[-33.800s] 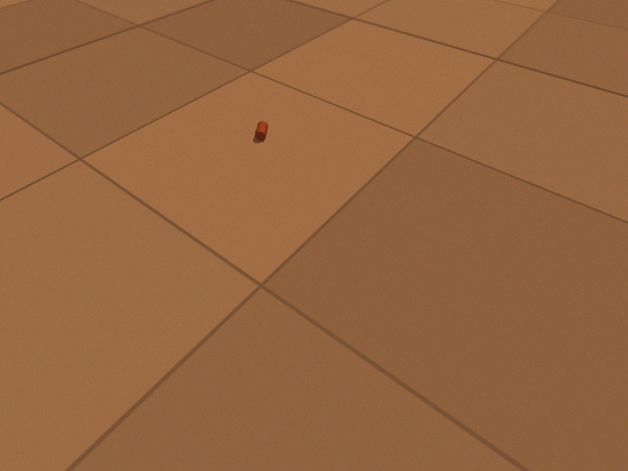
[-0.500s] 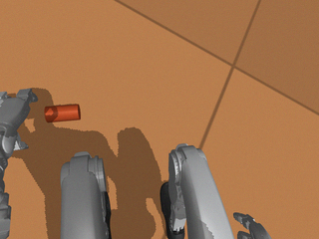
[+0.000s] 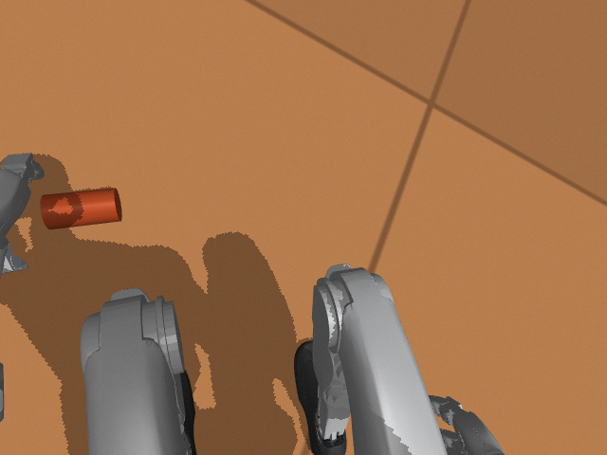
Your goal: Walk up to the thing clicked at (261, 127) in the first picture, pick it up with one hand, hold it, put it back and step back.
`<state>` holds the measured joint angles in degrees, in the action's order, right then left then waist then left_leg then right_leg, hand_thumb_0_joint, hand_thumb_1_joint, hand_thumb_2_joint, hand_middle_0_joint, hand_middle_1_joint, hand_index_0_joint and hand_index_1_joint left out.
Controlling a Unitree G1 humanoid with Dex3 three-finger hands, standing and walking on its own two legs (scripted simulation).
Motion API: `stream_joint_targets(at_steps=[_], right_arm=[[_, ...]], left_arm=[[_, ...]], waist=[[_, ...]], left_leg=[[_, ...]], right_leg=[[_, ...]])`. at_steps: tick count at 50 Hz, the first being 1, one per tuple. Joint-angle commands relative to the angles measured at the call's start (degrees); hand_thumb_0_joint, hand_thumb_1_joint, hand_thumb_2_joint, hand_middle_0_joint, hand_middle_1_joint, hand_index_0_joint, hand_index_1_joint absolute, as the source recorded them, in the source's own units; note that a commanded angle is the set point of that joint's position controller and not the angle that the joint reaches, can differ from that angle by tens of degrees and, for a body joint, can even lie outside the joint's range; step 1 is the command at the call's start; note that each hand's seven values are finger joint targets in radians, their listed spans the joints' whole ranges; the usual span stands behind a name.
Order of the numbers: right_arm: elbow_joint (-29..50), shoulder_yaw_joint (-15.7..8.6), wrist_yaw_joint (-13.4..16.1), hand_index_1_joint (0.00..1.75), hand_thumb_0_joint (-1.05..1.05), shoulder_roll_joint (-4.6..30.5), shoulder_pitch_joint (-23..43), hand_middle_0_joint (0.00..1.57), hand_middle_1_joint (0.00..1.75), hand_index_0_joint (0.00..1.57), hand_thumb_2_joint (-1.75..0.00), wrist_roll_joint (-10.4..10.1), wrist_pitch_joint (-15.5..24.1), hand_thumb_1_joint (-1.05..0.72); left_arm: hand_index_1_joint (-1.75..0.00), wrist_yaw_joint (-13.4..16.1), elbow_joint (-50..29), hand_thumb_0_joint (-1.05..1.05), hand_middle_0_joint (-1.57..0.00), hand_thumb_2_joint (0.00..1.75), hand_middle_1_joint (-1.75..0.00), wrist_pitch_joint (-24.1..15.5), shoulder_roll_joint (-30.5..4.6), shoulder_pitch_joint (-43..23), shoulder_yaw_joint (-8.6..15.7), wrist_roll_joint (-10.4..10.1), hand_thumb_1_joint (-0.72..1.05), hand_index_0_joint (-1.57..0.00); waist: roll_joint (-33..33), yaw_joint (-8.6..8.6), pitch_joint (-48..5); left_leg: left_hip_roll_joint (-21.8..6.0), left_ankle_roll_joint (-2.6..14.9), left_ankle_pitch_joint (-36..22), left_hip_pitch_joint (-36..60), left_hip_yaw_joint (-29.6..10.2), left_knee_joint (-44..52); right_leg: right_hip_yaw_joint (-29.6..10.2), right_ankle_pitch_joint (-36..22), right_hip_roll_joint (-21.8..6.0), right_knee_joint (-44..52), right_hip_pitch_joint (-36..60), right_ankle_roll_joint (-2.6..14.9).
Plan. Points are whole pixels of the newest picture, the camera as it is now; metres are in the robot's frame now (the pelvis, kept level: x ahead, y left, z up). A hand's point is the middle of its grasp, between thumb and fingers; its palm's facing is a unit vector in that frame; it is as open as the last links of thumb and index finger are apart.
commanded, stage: rise first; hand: left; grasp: from above
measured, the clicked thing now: (83, 208) +0.48 +0.29 -0.31
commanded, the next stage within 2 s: none
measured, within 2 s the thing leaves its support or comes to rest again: neither
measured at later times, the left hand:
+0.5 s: hand (17, 220) +0.43 +0.33 -0.18, palm faces -0.45 -0.09 -0.89, open 13.3 cm
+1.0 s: hand (21, 215) +0.44 +0.33 -0.20, palm faces -0.45 -0.08 -0.89, open 13.5 cm
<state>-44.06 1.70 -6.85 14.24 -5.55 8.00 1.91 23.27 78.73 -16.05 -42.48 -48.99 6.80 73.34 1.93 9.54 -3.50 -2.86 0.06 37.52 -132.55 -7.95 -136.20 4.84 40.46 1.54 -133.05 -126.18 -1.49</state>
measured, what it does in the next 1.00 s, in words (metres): stands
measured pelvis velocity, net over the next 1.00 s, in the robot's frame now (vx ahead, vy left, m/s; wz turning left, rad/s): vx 0.00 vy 0.00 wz -0.03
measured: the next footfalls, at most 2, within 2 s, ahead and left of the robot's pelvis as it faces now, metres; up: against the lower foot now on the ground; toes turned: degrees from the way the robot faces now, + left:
none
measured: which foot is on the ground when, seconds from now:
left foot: down 0.00-1.00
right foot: down 0.00-1.00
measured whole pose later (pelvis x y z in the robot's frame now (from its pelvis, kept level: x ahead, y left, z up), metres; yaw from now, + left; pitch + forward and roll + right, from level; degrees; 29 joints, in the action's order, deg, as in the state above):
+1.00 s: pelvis +0.00 +0.00 -0.02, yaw -2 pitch +32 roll -9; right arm -43.4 5.6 -7.8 15.1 -6.3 9.5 2.6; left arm 23.4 82.8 -15.7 -47.4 -52.1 7.7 73.2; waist 2.9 12.7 -0.3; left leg -2.7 -0.1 38.4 -135.0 -10.1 -140.6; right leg 6.3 40.7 2.2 -136.1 -127.9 -1.8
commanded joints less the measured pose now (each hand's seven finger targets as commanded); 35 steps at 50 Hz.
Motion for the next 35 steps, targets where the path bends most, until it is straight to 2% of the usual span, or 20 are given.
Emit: stream_joint_targets(at_steps=[1,3,4,5,8,10,13,17,18,20,21,24,26,27,30,31,32,33,34,35], right_arm=[[1.1,-4.3,0.9,0.3,0.0,14.0,-10.8,0.2,0.3,0.2,-0.9,0.2,0.6,-0.9],[1.1,-4.5,0.9,0.3,0.0,14.5,-11.0,0.2,0.3,0.2,-0.9,0.1,0.7,-0.9],[1.1,-4.3,0.8,0.3,0.0,13.9,-10.9,0.2,0.3,0.2,-0.9,0.1,0.7,-0.9],[1.1,-4.2,0.7,0.3,0.0,14.2,-11.4,0.2,0.3,0.2,-0.9,0.2,0.7,-0.91],[1.2,-3.9,0.6,0.3,0.0,13.9,-11.7,0.2,0.3,0.2,-0.9,0.3,0.5,-0.91],[0.9,-3.8,0.5,0.3,0.0,14.2,-12.0,0.2,0.3,0.2,-0.9,0.2,0.4,-0.9],[1.1,-3.6,0.4,0.3,0.0,14.6,-12.0,0.2,0.3,0.2,-0.9,0.2,0.3,-0.9],[1.3,-3.2,0.3,0.3,0.0,14.7,-11.7,0.2,0.3,0.2,-0.9,0.3,0.1,-0.9],[1.2,-3.1,0.3,0.3,0.0,14.6,-11.6,0.2,0.3,0.2,-0.9,0.5,0.0,-0.9],[1.2,-3.2,0.2,0.3,0.0,15.1,-12.0,0.2,0.3,0.2,-0.9,0.5,0.1,-0.9],[1.2,-3.0,0.1,0.3,0.0,14.8,-11.8,0.2,0.3,0.2,-0.9,0.5,0.0,-0.9],[1.1,-3.0,0.1,0.3,0.0,14.9,-11.8,0.2,0.3,0.2,-0.9,0.5,0.1,-0.9],[1.1,-2.7,0.1,0.3,0.0,14.8,-11.9,0.2,0.3,0.2,-0.9,0.8,0.2,-0.9],[1.0,-2.9,0.1,0.3,0.0,15.1,-11.8,0.2,0.3,0.2,-0.9,0.7,0.3,-0.9],[0.9,-2.5,0.0,0.3,0.0,15.0,-11.9,0.2,0.3,0.2,-0.9,0.9,0.4,-0.9],[0.8,-2.5,0.1,0.3,0.0,15.1,-11.8,0.2,0.3,0.2,-0.9,0.9,0.4,-0.91],[0.7,-2.4,0.1,0.3,0.0,15.2,-12.2,0.2,0.3,0.2,-0.9,1.0,0.5,-0.9],[0.9,-2.3,0.1,0.3,0.0,15.1,-11.7,0.2,0.3,0.2,-0.9,1.0,0.5,-0.9],[0.9,-2.3,0.1,0.3,0.0,15.3,-11.7,0.2,0.3,0.2,-0.9,1.1,0.6,-0.9],[1.0,-2.1,0.1,0.3,0.0,15.2,-11.5,0.2,0.3,0.2,-0.9,1.1,0.6,-0.9]], left_arm=[[-0.84,1.9,-7.7,0.0,-0.22,0.85,-0.85,1.0,-15.2,-16.1,2.0,-1.3,-0.35,-0.23],[-0.84,1.7,-7.9,0.0,-0.22,0.86,-0.84,1.1,-16.0,-16.6,2.5,-1.7,-0.36,-0.22],[-0.83,1.5,-7.3,0.0,-0.23,0.85,-0.84,1.2,-15.7,-15.6,2.0,-1.7,-0.36,-0.23],[-0.84,1.3,-7.7,0.0,-0.23,0.85,-0.85,1.2,-16.1,-16.3,2.2,-1.9,-0.35,-0.23],[-0.84,1.0,-8.7,0.0,-0.23,0.84,-0.85,1.2,-17.1,-14.8,2.9,-2.1,-0.34,-0.24],[-0.86,0.7,-8.4,0.0,-0.2,0.86,-0.87,1.1,-16.1,-15.0,2.5,-2.5,-0.37,-0.21],[-0.85,0.6,-7.9,0.0,-0.21,0.86,-0.86,0.8,-17.3,-15.1,3.0,-2.5,-0.37,-0.22],[-0.87,0.8,-8.2,0.0,-0.2,0.87,-0.88,-0.1,-18.0,-15.5,3.3,-2.2,-0.38,-0.21],[-0.87,0.9,-8.0,0.0,-0.2,0.87,-0.88,-0.1,-17.0,-14.6,2.9,-2.2,-0.39,-0.21],[-0.89,1.2,-7.3,0.0,-0.18,0.88,-0.9,-0.2,-17.3,-14.9,3.3,-1.9,-0.39,-0.19],[-0.89,1.2,-7.3,0.0,-0.18,0.88,-0.91,-0.3,-17.2,-15.3,2.7,-1.6,-0.39,-0.19],[-0.89,1.8,-7.0,0.0,-0.18,0.88,-0.9,-0.3,-17.8,-15.9,3.0,-1.7,-0.4,-0.19],[-0.91,2.1,-6.8,0.0,-0.17,0.89,-0.92,-0.1,-16.9,-15.9,2.4,-1.6,-0.41,-0.18],[-0.91,2.2,-7.8,0.0,-0.17,0.88,-0.92,-0.2,-17.9,-17.3,2.9,-1.7,-0.4,-0.18],[-0.93,2.5,-6.7,0.0,-0.15,0.89,-0.94,0.0,-17.7,-17.4,2.3,-1.2,-0.42,-0.17],[-0.9,2.5,-6.7,0.0,-0.17,0.97,-0.88,0.0,-17.8,-18.3,2.3,-1.2,-0.5,-0.14],[-0.91,2.6,-6.6,0.0,-0.16,0.92,-0.91,0.0,-18.0,-18.8,2.5,-1.3,-0.44,-0.16],[-0.93,2.6,-5.9,0.0,-0.15,0.92,-0.93,0.1,-18.3,-17.9,2.5,-1.2,-0.44,-0.16],[-0.91,2.7,-5.8,0.0,-0.16,0.92,-0.91,0.1,-18.2,-18.4,2.7,-1.4,-0.44,-0.16],[-0.91,2.6,-4.4,0.0,-0.17,0.92,-0.91,0.2,-18.0,-17.7,2.1,-0.9,-0.43,-0.17]], waist=[[-16.3,-0.13,-37.7],[-16.0,-0.01,-37.2],[-16.2,-0.18,-36.2],[-15.3,0.45,-36.9],[-15.7,-0.26,-38.7],[-15.1,0.22,-38.3],[-15.4,0.36,-37.4],[-16.5,0.22,-36.8],[-17.0,-0.01,-36.9],[-17.0,0.76,-36.4],[-16.9,0.83,-36.4],[-16.5,0.64,-36.0],[-17.2,1.33,-35.6],[-16.8,1.33,-36.6],[-17.0,1.59,-36.5],[-16.8,1.97,-36.8],[-17.3,2.24,-36.8],[-18.0,1.68,-36.4],[-17.6,2.06,-36.3],[-17.8,2.18,-35.4]], left_leg=[[1.4,1.38,-7.2,32.8,5.0,13.3],[1.4,1.44,-6.4,31.6,4.9,13.2],[1.4,1.5,-6.4,30.8,5.1,13.0],[1.3,1.64,-7.1,30.5,5.0,12.6],[1.4,1.63,-9.8,31.3,5.4,11.9],[1.3,1.59,-9.7,31.0,5.0,11.8],[1.2,1.54,-9.3,30.3,4.7,11.5],[1.3,1.42,-8.3,29.6,4.6,11.5],[1.3,1.23,-9.0,30.9,4.5,11.6],[1.2,1.22,-9.2,31.0,4.3,11.3],[1.3,1.26,-8.7,30.1,4.3,11.3],[1.3,1.38,-8.5,29.8,4.6,11.1],[1.3,1.33,-8.9,29.6,4.7,10.4],[1.2,1.36,-9.0,30.2,4.4,10.4],[1.2,1.4,-9.1,29.6,4.5,9.9],[1.1,1.44,-9.0,29.5,4.4,9.5],[1.2,1.33,-9.0,29.8,4.2,9.8],[1.2,1.25,-8.8,29.6,4.2,10.0],[1.3,1.23,-8.3,29.9,4.0,10.1],[1.2,1.27,-8.0,29.3,4.1,9.9]], right_leg=[[3.8,-10.8,1.7,14.3,13.8,3.58],[3.8,-10.3,1.6,14.2,13.6,3.52],[3.7,-10.5,1.7,14.2,14.1,3.56],[3.9,-11.2,1.7,14.4,14.9,3.37],[3.6,-13.6,1.9,14.1,17.5,3.23],[3.9,-13.8,2.0,13.7,17.0,3.28],[4.2,-13.3,2.1,13.2,16.0,3.36],[4.4,-12.4,2.2,12.8,15.1,3.52],[4.5,-12.9,2.2,12.6,15.1,3.58],[4.8,-13.2,2.2,12.2,14.5,3.51],[4.9,-12.8,2.3,12.1,14.6,3.6],[4.6,-12.7,2.4,12.7,14.5,3.49],[4.5,-13.3,2.4,12.6,15.1,3.38],[4.7,-13.2,2.4,12.4,14.6,3.39],[4.6,-13.5,2.4,12.3,15.1,3.27],[4.7,-13.5,2.5,12.2,14.8,3.22],[4.9,-13.3,2.3,11.8,14.5,3.27],[4.9,-13.1,2.4,11.7,14.4,3.39],[5.2,-12.6,2.3,11.5,13.6,3.35],[5.1,-12.3,2.5,11.7,13.5,3.38]])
